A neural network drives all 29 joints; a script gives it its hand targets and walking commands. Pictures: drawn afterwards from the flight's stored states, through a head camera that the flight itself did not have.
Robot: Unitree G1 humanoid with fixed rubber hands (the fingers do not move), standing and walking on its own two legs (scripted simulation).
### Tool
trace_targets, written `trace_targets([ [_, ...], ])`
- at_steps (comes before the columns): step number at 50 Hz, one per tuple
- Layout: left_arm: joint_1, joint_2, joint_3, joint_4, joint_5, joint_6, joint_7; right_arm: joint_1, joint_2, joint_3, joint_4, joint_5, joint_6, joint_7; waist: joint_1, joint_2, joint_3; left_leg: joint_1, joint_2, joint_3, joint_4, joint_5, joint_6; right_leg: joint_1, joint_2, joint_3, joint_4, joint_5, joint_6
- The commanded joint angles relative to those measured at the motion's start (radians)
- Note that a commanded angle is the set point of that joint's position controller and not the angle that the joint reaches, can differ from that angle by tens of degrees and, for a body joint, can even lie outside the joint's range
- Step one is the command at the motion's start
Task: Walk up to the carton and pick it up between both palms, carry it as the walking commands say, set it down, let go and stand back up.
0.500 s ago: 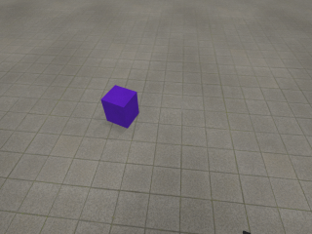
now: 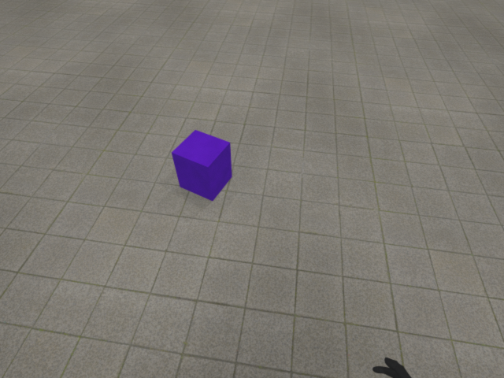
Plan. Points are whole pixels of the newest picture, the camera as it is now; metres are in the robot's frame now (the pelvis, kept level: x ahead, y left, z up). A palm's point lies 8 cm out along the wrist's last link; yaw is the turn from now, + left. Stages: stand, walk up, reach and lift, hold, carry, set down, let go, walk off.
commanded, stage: walk up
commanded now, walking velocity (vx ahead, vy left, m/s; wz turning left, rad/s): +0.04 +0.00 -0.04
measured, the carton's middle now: (204, 165) +1.20 +0.25 -0.65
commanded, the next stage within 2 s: none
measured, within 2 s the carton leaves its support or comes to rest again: neither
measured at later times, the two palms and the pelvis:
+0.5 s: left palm out of the picture +0.05 +0.23 -0.11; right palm out of the picture +0.12 -0.26 -0.11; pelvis +0.00 -0.02 +0.01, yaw -1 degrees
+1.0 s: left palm out of the picture +0.05 +0.21 -0.11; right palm out of the picture +0.07 -0.29 -0.12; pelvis +0.00 -0.04 +0.01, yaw +0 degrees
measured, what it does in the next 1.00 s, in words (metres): steps on the spot: right foot, then left foot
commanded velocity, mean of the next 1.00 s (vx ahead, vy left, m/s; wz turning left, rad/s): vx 0.04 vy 0.00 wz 0.00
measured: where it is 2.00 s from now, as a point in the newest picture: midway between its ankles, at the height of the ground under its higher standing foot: outside the picture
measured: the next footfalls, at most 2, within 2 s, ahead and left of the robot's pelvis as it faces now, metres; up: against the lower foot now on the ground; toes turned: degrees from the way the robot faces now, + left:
right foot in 0.16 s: +0.04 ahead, -0.11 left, +0.00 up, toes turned -7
left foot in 0.54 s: +0.03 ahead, +0.11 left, +0.00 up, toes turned +3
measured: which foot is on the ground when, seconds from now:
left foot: down 0.00-0.18, up 0.20-0.52, down 0.54-0.84, up 0.86-1.00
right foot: up 0.00-0.14, down 0.16-0.56, up 0.58-0.80, down 0.82-1.00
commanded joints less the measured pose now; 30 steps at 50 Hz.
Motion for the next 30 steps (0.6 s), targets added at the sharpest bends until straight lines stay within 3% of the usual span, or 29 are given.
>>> trace_targets([
  [1, -0.007, 0.05, 0.013, -0.062, 0.002, -0.001, -0.006, 0.041, -0.154, -0.038, -0.022, -0.001, -0.012, -0.017, -0.031, 0.179, 0.012, 0.083, 0.298, -0.271, -0.238, 0.26, 0.182, -0.146, -0.011, 0.048, 0.211, -0.094, 0.005],
  [5, 0.023, 0.013, 0.001, -0.05, 0.0, -0.009, -0.008, 0.023, -0.153, -0.029, 0.001, 0.003, -0.016, -0.021, -0.006, 0.165, 0.026, 0.061, 0.211, -0.139, -0.183, 0.27, 0.121, -0.039, -0.011, 0.015, -0.027, 0.003, -0.002],
  [7, 0.075, 0.008, 0.001, -0.034, 0.001, -0.021, -0.001, 0.03, -0.166, -0.032, 0.011, 0.008, -0.009, -0.02, 0.006, 0.156, 0.012, -0.005, 0.175, -0.133, -0.139, 0.168, 0.087, 0.095, 0.006, -0.044, -0.188, 0.11, -0.009],
  [8, 0.11, 0.029, 0.009, -0.024, 0.005, -0.028, 0.004, 0.029, -0.145, -0.027, 0.011, 0.009, -0.008, -0.017, 0.015, 0.111, 0.005, -0.068, 0.146, -0.134, -0.099, 0.079, 0.054, 0.177, -0.029, -0.02, -0.225, 0.139, -0.015],
  [9, 0.139, 0.072, 0.021, -0.022, 0.016, -0.036, 0.007, 0.034, -0.099, -0.014, 0.004, 0.008, -0.01, -0.012, 0.021, -0.013, 0.005, -0.151, 0.088, -0.092, 0.018, -0.011, 0.018, 0.227, -0.144, 0.119, -0.286, 0.122, -0.028],
  [10, 0.138, 0.173, 0.04, -0.018, 0.011, -0.027, 0.009, 0.011, -0.086, -0.014, -0.028, 0.01, -0.004, -0.007, 0.033, -0.22, 0.042, -0.238, -0.001, 0.005, 0.167, -0.212, -0.013, 0.155, -0.278, 0.315, -0.388, 0.034, -0.1],
  [11, 0.146, 0.2, 0.045, -0.021, 0.012, -0.021, 0.011, -0.034, -0.098, -0.013, -0.057, 0.009, 0.007, -0.002, 0.053, -0.239, 0.082, -0.293, -0.003, 0.011, 0.328, -0.302, -0.031, 0.108, -0.378, 0.421, -0.466, 0.056, -0.177],
  [12, 0.111, 0.19, 0.038, -0.034, 0.01, -0.02, 0.015, -0.055, -0.113, -0.016, -0.075, 0.011, 0.014, 0.003, 0.036, -0.162, 0.11, -0.301, 0.024, -0.044, 0.428, -0.268, -0.038, 0.065, -0.396, 0.408, -0.479, 0.164, -0.204],
  [13, 0.07, 0.166, 0.032, -0.043, 0.005, -0.021, 0.015, -0.032, -0.119, -0.022, -0.069, 0.013, 0.015, 0.008, 0.011, -0.103, 0.095, -0.266, 0.035, -0.065, 0.463, -0.21, -0.042, 0.048, -0.364, 0.347, -0.47, 0.23, -0.2],
  [14, 0.045, 0.147, 0.027, -0.041, 0.007, -0.026, 0.014, -0.004, -0.111, -0.022, -0.059, 0.007, 0.013, 0.009, -0.008, -0.081, 0.064, -0.243, 0.036, -0.068, 0.472, -0.162, -0.042, 0.061, -0.328, 0.293, -0.454, 0.312, -0.19],
  [15, 0.024, 0.132, 0.026, -0.041, 0.007, -0.032, 0.013, 0.03, -0.106, -0.024, -0.046, 0.002, 0.011, 0.011, -0.023, -0.077, 0.023, -0.222, 0.033, -0.061, 0.477, -0.131, -0.046, 0.088, -0.298, 0.229, -0.423, 0.409, -0.182],
  [17, 0.013, 0.108, 0.022, -0.047, 0.003, -0.041, 0.009, 0.053, -0.088, -0.019, -0.04, 0.0, 0.01, 0.009, -0.027, -0.083, -0.029, -0.186, 0.018, -0.046, 0.444, -0.103, -0.05, 0.114, -0.261, 0.171, -0.381, 0.553, -0.179],
  [22, 0.051, 0.139, 0.032, -0.042, -0.006, -0.03, 0.007, -0.007, -0.055, -0.003, -0.077, 0.009, 0.017, -0.001, 0.004, -0.122, -0.03, -0.118, -0.002, -0.011, 0.193, -0.133, -0.043, 0.138, -0.235, 0.178, -0.343, 0.6, -0.172],
  [25, 0.049, 0.137, 0.03, -0.032, -0.005, -0.018, 0.008, 0.035, -0.044, -0.002, -0.062, 0.014, 0.005, -0.008, -0.016, -0.1, -0.061, 0.015, -0.001, 0.027, -0.042, 0.032, -0.039, 0.126, -0.209, 0.144, -0.292, 0.596, -0.131],
  [26, 0.051, 0.12, 0.026, -0.03, -0.002, -0.018, 0.009, 0.055, -0.062, -0.012, -0.049, 0.014, -0.002, -0.009, -0.021, -0.078, -0.077, 0.078, 0.028, 0.006, -0.082, 0.081, -0.028, 0.098, -0.193, 0.122, -0.262, 0.573, -0.103],
  [27, 0.046, 0.088, 0.018, -0.035, -0.002, -0.021, 0.008, 0.066, -0.104, -0.026, -0.049, 0.009, -0.008, -0.009, -0.023, -0.021, -0.086, 0.136, 0.101, -0.064, -0.097, 0.191, -0.003, 0.035, -0.154, 0.093, -0.214, 0.472, -0.063],
  [28, 0.062, 0.042, 0.01, -0.041, -0.003, -0.021, 0.005, 0.064, -0.159, -0.038, -0.056, 0.002, -0.014, -0.007, -0.005, 0.112, -0.088, 0.188, 0.211, -0.206, -0.121, 0.367, 0.041, -0.058, -0.061, 0.029, -0.129, 0.245, -0.017],
  [29, 0.042, 0.03, 0.002, -0.067, -0.002, -0.017, 0.002, 0.096, -0.208, -0.056, -0.047, -0.002, -0.009, -0.002, -0.026, 0.211, -0.072, 0.148, 0.254, -0.306, -0.162, 0.238, 0.12, -0.096, 0.002, -0.023, -0.069, 0.042, 0.008],
  [30, 0.008, 0.042, 0.005, -0.072, 0.001, -0.011, 0.001, 0.076, -0.207, -0.057, -0.043, -0.003, -0.008, -0.001, -0.035, 0.221, -0.02, 0.116, 0.287, -0.337, -0.198, 0.294, 0.157, -0.129, 0.005, 0.003, 0.009, -0.021, 0.012],
])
